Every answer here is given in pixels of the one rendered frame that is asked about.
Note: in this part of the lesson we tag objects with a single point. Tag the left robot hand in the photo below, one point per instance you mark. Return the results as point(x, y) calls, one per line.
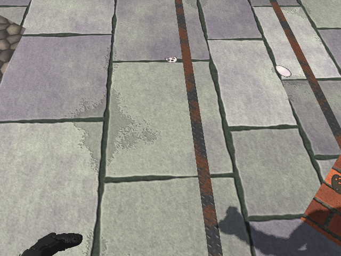
point(52, 243)

